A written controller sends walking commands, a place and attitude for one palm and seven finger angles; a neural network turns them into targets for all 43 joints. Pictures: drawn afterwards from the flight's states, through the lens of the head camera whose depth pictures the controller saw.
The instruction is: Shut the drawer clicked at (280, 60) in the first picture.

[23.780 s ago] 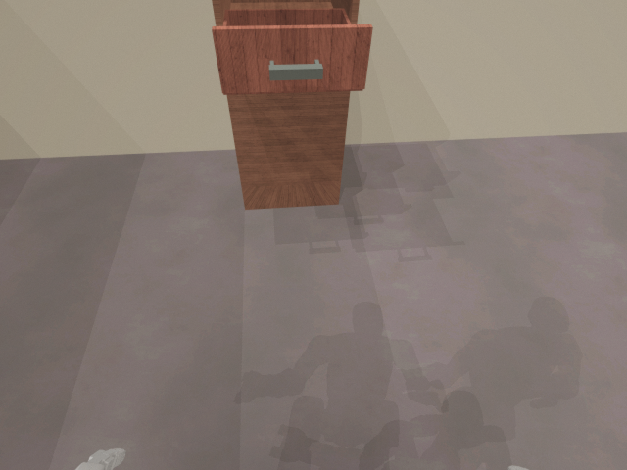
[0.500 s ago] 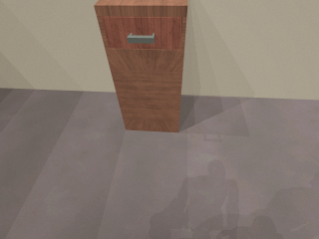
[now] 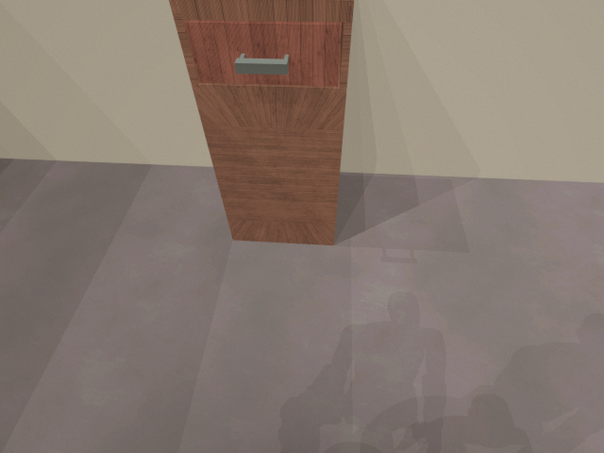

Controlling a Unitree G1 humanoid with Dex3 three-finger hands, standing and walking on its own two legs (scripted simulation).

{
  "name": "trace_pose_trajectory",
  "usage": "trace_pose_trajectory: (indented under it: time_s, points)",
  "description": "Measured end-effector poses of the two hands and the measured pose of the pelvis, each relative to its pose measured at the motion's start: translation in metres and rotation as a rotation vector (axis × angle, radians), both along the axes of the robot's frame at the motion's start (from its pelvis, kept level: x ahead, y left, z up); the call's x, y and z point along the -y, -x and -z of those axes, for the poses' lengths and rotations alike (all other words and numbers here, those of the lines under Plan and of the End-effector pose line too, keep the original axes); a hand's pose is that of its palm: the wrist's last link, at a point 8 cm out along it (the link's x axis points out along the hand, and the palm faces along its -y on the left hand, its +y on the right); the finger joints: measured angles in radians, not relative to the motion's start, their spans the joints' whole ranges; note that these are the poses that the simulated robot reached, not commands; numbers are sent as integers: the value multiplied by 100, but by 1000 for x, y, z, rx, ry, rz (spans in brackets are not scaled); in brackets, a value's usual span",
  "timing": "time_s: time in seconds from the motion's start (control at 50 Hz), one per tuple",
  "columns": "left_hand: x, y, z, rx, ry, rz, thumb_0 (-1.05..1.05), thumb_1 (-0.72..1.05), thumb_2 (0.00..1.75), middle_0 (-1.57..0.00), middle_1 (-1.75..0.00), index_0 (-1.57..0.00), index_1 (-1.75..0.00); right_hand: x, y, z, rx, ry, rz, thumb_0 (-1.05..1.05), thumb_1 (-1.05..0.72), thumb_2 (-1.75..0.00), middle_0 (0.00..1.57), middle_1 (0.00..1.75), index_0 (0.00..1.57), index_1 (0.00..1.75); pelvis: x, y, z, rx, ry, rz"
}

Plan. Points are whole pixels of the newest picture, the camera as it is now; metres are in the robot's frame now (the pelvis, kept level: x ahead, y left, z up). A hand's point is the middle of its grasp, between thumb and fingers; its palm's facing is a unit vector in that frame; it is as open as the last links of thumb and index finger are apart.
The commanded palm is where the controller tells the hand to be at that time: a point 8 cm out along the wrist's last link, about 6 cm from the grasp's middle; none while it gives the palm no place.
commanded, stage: look to check the result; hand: left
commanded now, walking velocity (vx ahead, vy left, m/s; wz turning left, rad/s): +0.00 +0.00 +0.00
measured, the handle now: (263, 61) +0.98 +0.15 +0.03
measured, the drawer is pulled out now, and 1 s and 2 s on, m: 0.00 0.00 0.00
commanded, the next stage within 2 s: stand and wait in 0.14 s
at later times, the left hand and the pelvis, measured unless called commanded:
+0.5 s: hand out of the picture +0.03 +0.17 -0.17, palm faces +0.03 -0.98 -0.21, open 7.4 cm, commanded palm none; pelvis +0.01 +0.00 +0.00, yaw +0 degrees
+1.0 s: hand out of the picture +0.05 +0.19 -0.17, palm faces +0.02 -0.97 -0.23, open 7.4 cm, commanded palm none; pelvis +0.02 +0.00 +0.00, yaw +0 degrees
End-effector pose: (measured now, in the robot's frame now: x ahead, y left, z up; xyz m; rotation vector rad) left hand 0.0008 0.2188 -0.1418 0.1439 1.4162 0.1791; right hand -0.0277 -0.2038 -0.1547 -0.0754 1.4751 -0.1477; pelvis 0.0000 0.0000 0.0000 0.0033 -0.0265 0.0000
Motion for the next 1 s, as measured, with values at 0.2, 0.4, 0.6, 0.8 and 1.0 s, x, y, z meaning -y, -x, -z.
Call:
trace_pose_trajectory:
  time_s: [0.2, 0.4, 0.6, 0.8, 1.0]
  points:
    - [-2, -8, -1, 6, -4, 3, 0, 91, 90, -20, -30, -20, -30, 5, -21, 0, 34, 8, -12, 0, -91, -90, 20, 30, 20, 30, 0, -5, 0, -4, 0, 1]
    - [-3, -17, -1, 13, -6, 8, 0, 91, 90, -20, -30, -20, -30, 13, -32, -2, 44, 28, -18, 0, -91, -90, 20, 30, 20, 30, 1, -11, -1, -3, 0, 3]
    - [-6, -26, -2, 22, -12, 17, 0, 91, 90, -20, -30, -20, -30, 19, -36, -4, 41, 39, -19, 0, -91, -90, 20, 30, 20, 30, 2, -15, -1, -6, 1, 4]
    - [-10, -35, -4, 34, -22, 22, 0, 91, 90, -20, -30, -20, -30, 22, -41, -4, 41, 45, -24, 0, -91, -90, 20, 30, 20, 30, 3, -18, -2, -8, 1, 2]
    - [-14, -41, -4, 47, -27, 25, 0, 91, 90, -20, -30, -20, -30, 26, -49, -6, 55, 56, -29, 0, -91, -90, 20, 30, 20, 30, 2, -21, -2, -5, 2, 2]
